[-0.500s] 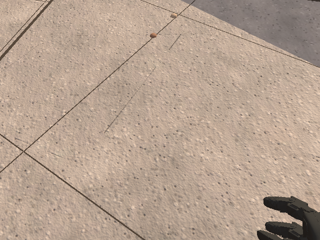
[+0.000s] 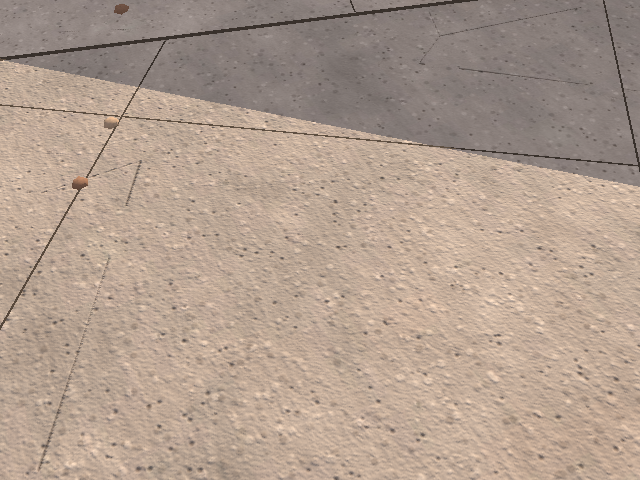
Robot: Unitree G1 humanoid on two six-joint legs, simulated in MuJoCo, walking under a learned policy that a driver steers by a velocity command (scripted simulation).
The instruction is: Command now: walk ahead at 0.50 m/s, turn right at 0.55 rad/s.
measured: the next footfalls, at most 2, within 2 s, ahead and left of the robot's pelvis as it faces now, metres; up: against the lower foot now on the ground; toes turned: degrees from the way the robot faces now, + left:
right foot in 0.06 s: +0.21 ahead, -0.11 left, +0.00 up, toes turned -6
left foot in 0.56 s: +0.54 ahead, +0.03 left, +0.00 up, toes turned -18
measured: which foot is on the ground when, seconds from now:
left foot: down 0.00-0.08, up 0.10-0.54, down 0.56-1.00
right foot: up 0.00-0.04, down 0.06-0.56, up 0.58-1.00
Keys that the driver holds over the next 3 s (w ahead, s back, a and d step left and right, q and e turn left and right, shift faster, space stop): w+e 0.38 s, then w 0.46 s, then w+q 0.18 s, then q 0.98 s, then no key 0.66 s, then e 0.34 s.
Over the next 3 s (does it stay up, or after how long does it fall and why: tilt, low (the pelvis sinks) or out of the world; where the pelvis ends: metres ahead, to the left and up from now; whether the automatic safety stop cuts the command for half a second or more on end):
stays up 0.74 -0.17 0.00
